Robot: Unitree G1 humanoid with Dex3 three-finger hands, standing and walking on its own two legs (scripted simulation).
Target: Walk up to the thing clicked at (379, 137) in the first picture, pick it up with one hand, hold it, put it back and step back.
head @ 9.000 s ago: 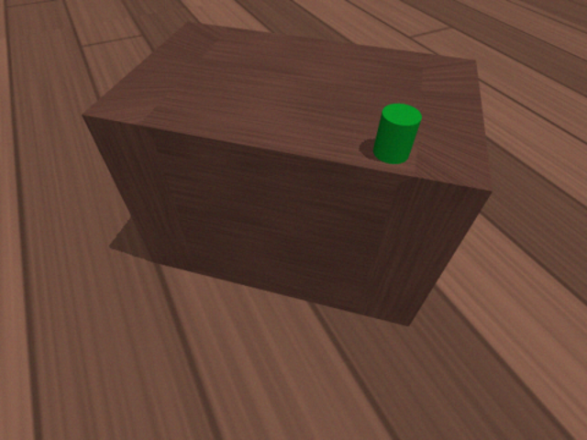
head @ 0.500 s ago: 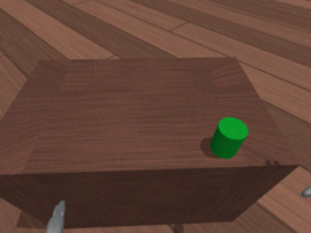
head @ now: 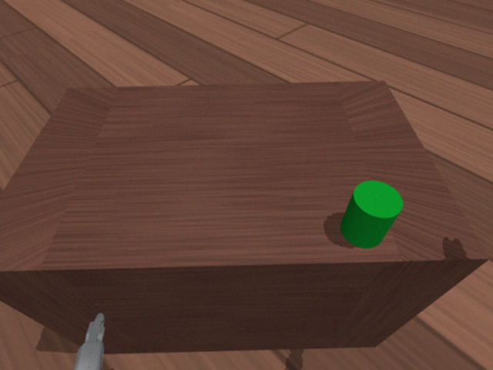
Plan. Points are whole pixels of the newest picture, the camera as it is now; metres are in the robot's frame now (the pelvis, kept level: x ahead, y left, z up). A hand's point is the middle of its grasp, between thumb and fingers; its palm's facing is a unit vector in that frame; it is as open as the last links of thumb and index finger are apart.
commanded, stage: go down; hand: right
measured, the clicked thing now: (369, 215) +0.41 -0.23 -0.01
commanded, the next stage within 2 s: approach in 1.74 s
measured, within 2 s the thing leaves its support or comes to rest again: neither
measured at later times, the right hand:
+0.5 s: hand out of the picture +0.31 -0.41 +0.12, palm faces +0.25 +0.97 +0.00, open 17.4 cm
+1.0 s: hand out of the picture +0.32 -0.42 +0.12, palm faces +0.27 +0.96 +0.00, open 17.5 cm
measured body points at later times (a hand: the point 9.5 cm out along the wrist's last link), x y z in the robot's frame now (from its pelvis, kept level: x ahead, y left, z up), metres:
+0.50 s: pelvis +0.01 +0.00 -0.01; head +0.04 -0.02 +0.44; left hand +0.16 +0.26 -0.08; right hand +0.29 -0.46 +0.12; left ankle -0.03 +0.13 -0.73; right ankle +0.04 -0.12 -0.73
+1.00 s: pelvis +0.01 -0.01 -0.01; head +0.04 -0.03 +0.44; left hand +0.16 +0.25 -0.08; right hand +0.30 -0.47 +0.12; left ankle -0.03 +0.13 -0.73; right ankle +0.04 -0.12 -0.73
